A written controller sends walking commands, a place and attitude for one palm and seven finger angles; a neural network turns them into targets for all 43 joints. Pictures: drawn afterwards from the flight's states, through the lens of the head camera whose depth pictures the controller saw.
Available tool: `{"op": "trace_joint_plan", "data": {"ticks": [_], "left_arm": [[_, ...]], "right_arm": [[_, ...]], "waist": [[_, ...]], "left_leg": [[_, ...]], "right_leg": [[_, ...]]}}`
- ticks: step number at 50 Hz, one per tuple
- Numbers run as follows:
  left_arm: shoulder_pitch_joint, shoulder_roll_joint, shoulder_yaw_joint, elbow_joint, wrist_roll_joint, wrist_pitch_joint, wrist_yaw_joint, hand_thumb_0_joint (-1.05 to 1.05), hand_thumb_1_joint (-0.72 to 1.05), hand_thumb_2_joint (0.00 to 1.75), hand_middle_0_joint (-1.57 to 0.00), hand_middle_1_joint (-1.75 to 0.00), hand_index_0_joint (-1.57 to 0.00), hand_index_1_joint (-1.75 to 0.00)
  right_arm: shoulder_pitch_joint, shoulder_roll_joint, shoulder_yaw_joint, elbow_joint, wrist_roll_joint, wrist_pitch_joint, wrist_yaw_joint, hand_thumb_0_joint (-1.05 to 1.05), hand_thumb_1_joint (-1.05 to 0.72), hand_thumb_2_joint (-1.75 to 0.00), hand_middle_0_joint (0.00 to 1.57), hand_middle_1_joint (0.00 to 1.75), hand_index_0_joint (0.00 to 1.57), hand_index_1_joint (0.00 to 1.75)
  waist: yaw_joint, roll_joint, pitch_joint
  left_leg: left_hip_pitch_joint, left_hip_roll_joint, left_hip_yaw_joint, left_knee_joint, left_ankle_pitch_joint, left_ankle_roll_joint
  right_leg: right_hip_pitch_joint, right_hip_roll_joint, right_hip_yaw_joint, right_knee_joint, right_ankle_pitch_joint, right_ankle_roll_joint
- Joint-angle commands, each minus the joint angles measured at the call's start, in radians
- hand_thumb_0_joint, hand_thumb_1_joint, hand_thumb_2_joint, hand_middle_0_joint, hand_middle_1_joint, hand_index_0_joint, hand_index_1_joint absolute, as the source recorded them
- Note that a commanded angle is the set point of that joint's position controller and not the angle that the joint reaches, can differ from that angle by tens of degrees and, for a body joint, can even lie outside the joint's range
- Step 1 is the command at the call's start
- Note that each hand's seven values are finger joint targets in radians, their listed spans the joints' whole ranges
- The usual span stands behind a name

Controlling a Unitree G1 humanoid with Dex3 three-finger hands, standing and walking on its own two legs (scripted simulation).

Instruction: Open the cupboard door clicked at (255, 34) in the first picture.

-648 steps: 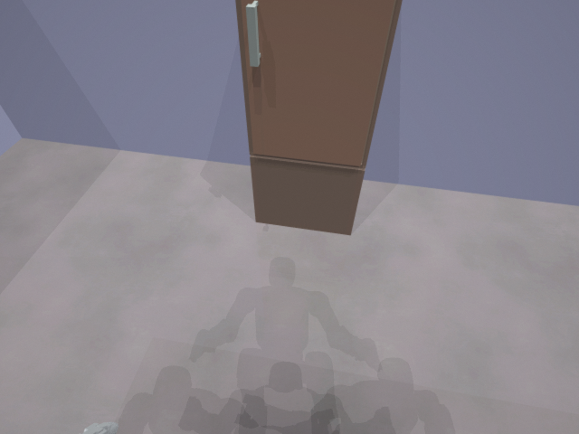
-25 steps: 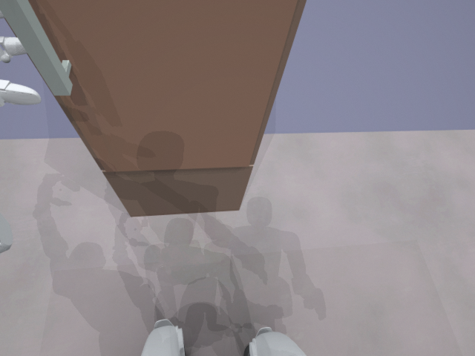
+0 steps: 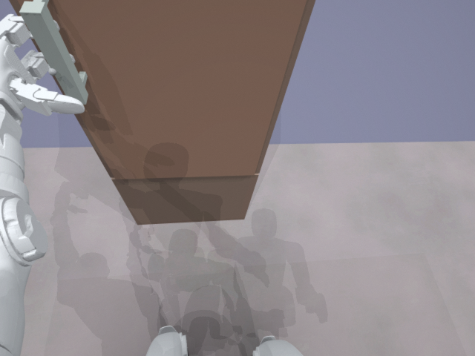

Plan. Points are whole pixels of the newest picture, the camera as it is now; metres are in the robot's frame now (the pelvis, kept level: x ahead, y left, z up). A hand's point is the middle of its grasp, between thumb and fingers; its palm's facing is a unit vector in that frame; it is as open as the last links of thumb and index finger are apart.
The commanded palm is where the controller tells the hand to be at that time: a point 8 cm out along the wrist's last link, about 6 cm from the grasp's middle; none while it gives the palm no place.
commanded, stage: slide the fingers in behind the handle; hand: left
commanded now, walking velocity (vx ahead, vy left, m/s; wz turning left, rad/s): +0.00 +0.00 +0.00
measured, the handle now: (63, 50) +0.57 +0.22 +0.15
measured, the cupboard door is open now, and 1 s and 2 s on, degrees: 0 0 8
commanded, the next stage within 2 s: close the thumb around the handle in 0.66 s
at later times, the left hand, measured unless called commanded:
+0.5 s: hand (74, 71) +0.52 +0.20 +0.15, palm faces +0.00 -1.00 +0.00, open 13.9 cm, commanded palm +0.50 +0.25 +0.14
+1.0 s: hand (71, 71) +0.52 +0.21 +0.15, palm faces -0.01 -1.00 +0.00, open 12.3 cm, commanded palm +0.50 +0.25 +0.14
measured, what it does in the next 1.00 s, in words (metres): stands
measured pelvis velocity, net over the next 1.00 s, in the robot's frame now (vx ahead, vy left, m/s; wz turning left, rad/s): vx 0.00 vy -0.01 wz -0.01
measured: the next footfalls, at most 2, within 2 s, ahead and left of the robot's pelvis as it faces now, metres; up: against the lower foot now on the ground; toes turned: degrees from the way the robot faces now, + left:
none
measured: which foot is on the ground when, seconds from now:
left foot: down 0.00-1.00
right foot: down 0.00-1.00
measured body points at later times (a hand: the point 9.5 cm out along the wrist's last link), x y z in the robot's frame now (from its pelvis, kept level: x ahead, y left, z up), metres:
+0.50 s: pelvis -0.01 -0.01 +0.00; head +0.09 +0.01 +0.44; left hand +0.51 +0.25 +0.15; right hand -0.03 -0.28 -0.11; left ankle +0.04 +0.12 -0.69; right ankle -0.04 -0.14 -0.69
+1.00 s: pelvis +0.00 -0.01 +0.00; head +0.10 +0.01 +0.44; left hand +0.52 +0.26 +0.15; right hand -0.02 -0.28 -0.10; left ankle +0.04 +0.12 -0.69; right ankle -0.04 -0.14 -0.69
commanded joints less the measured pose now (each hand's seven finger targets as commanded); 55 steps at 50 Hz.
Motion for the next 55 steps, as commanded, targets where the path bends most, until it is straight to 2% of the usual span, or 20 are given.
{"op": "trace_joint_plan", "data": {"ticks": [1,3,6,9,12,15,16,19,22,24,25,27,30,34,38,41,44,47,53,55], "left_arm": [[-0.506,0.223,-0.016,-0.238,0.006,-0.071,0.027,0.00,-0.50,0.30,-0.30,-1.20,-0.30,-1.20],[-0.505,0.172,-0.042,-0.264,-0.003,-0.080,0.026,0.00,-0.50,0.30,-0.30,-1.20,-0.30,-1.20],[-0.493,0.145,-0.043,-0.211,-0.023,-0.063,0.028,0.00,-0.50,0.30,-0.30,-1.20,-0.30,-1.20],[-0.504,0.197,0.003,-0.228,-0.010,-0.066,0.058,0.00,-0.50,0.30,-0.30,-1.20,-0.30,-1.20],[-0.522,0.169,-0.020,-0.263,0.005,-0.085,0.079,0.00,-0.50,0.30,-0.30,-1.20,-0.30,-1.20],[-0.486,0.207,0.009,-0.216,0.000,-0.077,0.073,0.00,-0.50,0.30,-0.30,-1.20,-0.30,-1.20],[-0.487,0.235,0.026,-0.218,0.002,-0.078,0.071,0.00,-0.50,0.30,-0.30,-1.20,-0.30,-1.20],[-0.490,0.203,-0.003,-0.238,0.007,-0.092,0.067,0.00,-0.50,0.30,-0.30,-1.20,-0.30,-1.20],[-0.476,0.251,0.037,-0.230,-0.005,-0.096,0.062,0.00,-0.50,0.30,-0.30,-1.20,-0.30,-1.20],[-0.461,0.223,0.007,-0.216,0.001,-0.090,0.055,0.00,-0.50,0.30,-0.30,-1.20,-0.30,-1.20],[-0.476,0.230,0.014,-0.218,-0.002,-0.090,0.055,0.00,-0.50,0.30,-0.30,-1.20,-0.30,-1.20],[-0.462,0.279,0.054,-0.241,-0.006,-0.097,0.053,0.00,-0.50,0.30,-0.30,-1.20,-0.30,-1.20],[-0.439,0.213,0.001,-0.229,-0.008,-0.088,0.041,0.00,-0.50,0.30,-0.30,-1.20,-0.30,-1.20],[-0.450,0.239,0.024,-0.207,-0.018,-0.079,0.039,0.00,-0.50,0.30,-0.30,-1.20,-0.30,-1.20],[-0.482,0.233,0.012,-0.236,-0.011,-0.086,0.046,0.00,-0.50,0.30,-0.30,-1.20,-0.30,-1.20],[-0.484,0.245,0.016,-0.214,-0.008,-0.085,0.047,0.00,-0.33,0.37,-0.31,-1.22,-0.31,-1.22],[-0.473,0.274,0.042,-0.218,-0.007,-0.091,0.045,0.00,-0.16,0.44,-0.32,-1.24,-0.32,-1.24],[-0.473,0.225,0.008,-0.250,-0.013,-0.095,0.037,0.00,0.00,0.52,-0.34,-1.25,-0.34,-1.25],[-0.435,0.261,0.048,-0.243,-0.015,-0.084,0.039,0.00,0.34,0.66,-0.36,-1.29,-0.36,-1.29],[-0.410,0.230,0.033,-0.257,-0.016,-0.084,0.038,0.00,0.45,0.71,-0.37,-1.30,-0.37,-1.30]], "right_arm": [[0.178,-0.188,-0.079,-0.032,0.001,-0.013,-0.013,0.00,-0.90,-0.90,0.20,0.30,0.20,0.30],[0.178,-0.184,-0.084,-0.030,0.000,-0.014,-0.010,0.00,-0.90,-0.90,0.20,0.30,0.20,0.30],[0.173,-0.185,-0.082,-0.026,0.003,-0.016,-0.010,0.00,-0.90,-0.90,0.20,0.30,0.20,0.30],[0.180,-0.187,-0.082,-0.027,-0.003,-0.021,-0.010,0.00,-0.90,-0.90,0.20,0.30,0.20,0.30],[0.184,-0.179,-0.082,-0.025,-0.007,-0.025,-0.003,0.00,-0.90,-0.90,0.20,0.30,0.20,0.30],[0.179,-0.185,-0.083,-0.025,0.000,-0.021,-0.007,0.00,-0.90,-0.90,0.20,0.30,0.20,0.30],[0.178,-0.186,-0.082,-0.028,0.002,-0.020,-0.009,0.00,-0.90,-0.90,0.20,0.30,0.20,0.30],[0.173,-0.179,-0.082,-0.029,0.002,-0.021,-0.009,0.00,-0.90,-0.90,0.20,0.30,0.20,0.30],[0.177,-0.185,-0.080,-0.029,0.001,-0.020,-0.014,0.00,-0.90,-0.90,0.20,0.30,0.20,0.30],[0.168,-0.181,-0.080,-0.032,0.006,-0.019,-0.014,0.00,-0.90,-0.90,0.20,0.30,0.20,0.30],[0.172,-0.183,-0.081,-0.030,0.006,-0.020,-0.014,0.00,-0.90,-0.90,0.20,0.30,0.20,0.30],[0.177,-0.187,-0.081,-0.032,0.004,-0.018,-0.017,0.00,-0.90,-0.90,0.20,0.30,0.20,0.30],[0.168,-0.180,-0.082,-0.034,0.008,-0.015,-0.015,0.00,-0.90,-0.90,0.20,0.30,0.20,0.30],[0.170,-0.188,-0.084,-0.026,0.010,-0.014,-0.019,0.00,-0.90,-0.90,0.20,0.30,0.20,0.30],[0.173,-0.186,-0.084,-0.023,0.008,-0.018,-0.019,0.00,-0.90,-0.90,0.20,0.30,0.20,0.30],[0.173,-0.187,-0.083,-0.021,0.007,-0.018,-0.020,0.00,-0.90,-0.90,0.20,0.30,0.20,0.30],[0.174,-0.187,-0.081,-0.025,0.006,-0.020,-0.020,0.00,-0.90,-0.90,0.20,0.30,0.20,0.30],[0.175,-0.182,-0.082,-0.028,0.005,-0.018,-0.017,0.00,-0.90,-0.90,0.20,0.30,0.20,0.30],[0.173,-0.186,-0.084,-0.032,0.005,-0.012,-0.015,0.00,-0.90,-0.90,0.20,0.30,0.20,0.30],[0.167,-0.181,-0.086,-0.036,0.005,-0.011,-0.011,0.00,-0.90,-0.90,0.20,0.30,0.20,0.30]], "waist": [[-0.027,0.187,-0.418],[-0.028,0.197,-0.456],[-0.034,0.147,-0.396],[-0.016,0.152,-0.431],[-0.023,0.150,-0.435],[-0.021,0.100,-0.419],[-0.014,0.117,-0.414],[-0.017,0.147,-0.425],[-0.010,0.097,-0.422],[-0.012,0.136,-0.406],[-0.020,0.111,-0.395],[-0.003,0.109,-0.435],[-0.010,0.129,-0.406],[-0.016,0.100,-0.388],[-0.020,0.135,-0.415],[-0.026,0.106,-0.401],[-0.012,0.133,-0.436],[-0.015,0.152,-0.442],[0.000,0.125,-0.455],[0.004,0.138,-0.451]], "left_leg": [[0.586,-0.045,-0.045,-0.061,0.324,0.035],[0.631,-0.044,-0.052,-0.059,0.362,0.032],[0.587,-0.044,-0.050,-0.071,0.304,0.034],[0.576,-0.047,-0.046,-0.073,0.312,0.036],[0.582,-0.050,-0.044,-0.065,0.331,0.039],[0.526,-0.053,-0.029,-0.073,0.290,0.042],[0.519,-0.053,-0.025,-0.074,0.291,0.042],[0.541,-0.054,-0.024,-0.069,0.293,0.041],[0.507,-0.056,-0.020,-0.075,0.289,0.046],[0.509,-0.056,-0.014,-0.073,0.284,0.043],[0.506,-0.055,-0.014,-0.074,0.270,0.046],[0.501,-0.059,-0.010,-0.073,0.293,0.049],[0.513,-0.058,-0.009,-0.075,0.296,0.044],[0.498,-0.057,-0.008,-0.078,0.269,0.048],[0.527,-0.058,-0.012,-0.073,0.298,0.047],[0.509,-0.055,-0.015,-0.072,0.290,0.046],[0.520,-0.057,-0.013,-0.066,0.318,0.045],[0.553,-0.057,-0.016,-0.063,0.354,0.044],[0.546,-0.056,-0.015,-0.066,0.375,0.043],[0.560,-0.057,-0.011,-0.064,0.383,0.042]], "right_leg": [[-0.112,0.057,-0.016,-0.104,0.303,-0.032],[-0.115,0.059,-0.019,-0.100,0.320,-0.035],[-0.117,0.059,-0.021,-0.112,0.286,-0.034],[-0.091,0.055,-0.016,-0.107,0.298,-0.033],[-0.082,0.057,-0.013,-0.103,0.318,-0.033],[-0.039,0.056,-0.003,-0.114,0.326,-0.027],[-0.031,0.055,-0.001,-0.113,0.331,-0.028],[-0.048,0.055,-0.001,-0.113,0.326,-0.028],[0.002,0.056,0.004,-0.114,0.347,-0.027],[-0.023,0.053,0.005,-0.115,0.340,-0.026],[-0.024,0.054,0.006,-0.123,0.332,-0.022],[0.022,0.054,0.011,-0.116,0.365,-0.025],[-0.007,0.054,0.004,-0.117,0.364,-0.024],[-0.010,0.053,0.011,-0.130,0.344,-0.021],[-0.019,0.052,0.010,-0.122,0.359,-0.022],[-0.020,0.052,0.009,-0.120,0.354,-0.021],[-0.004,0.051,0.011,-0.112,0.378,-0.023],[-0.014,0.054,0.004,-0.106,0.398,-0.027],[0.014,0.055,0.003,-0.105,0.429,-0.024],[0.007,0.057,-0.001,-0.107,0.432,-0.026]]}}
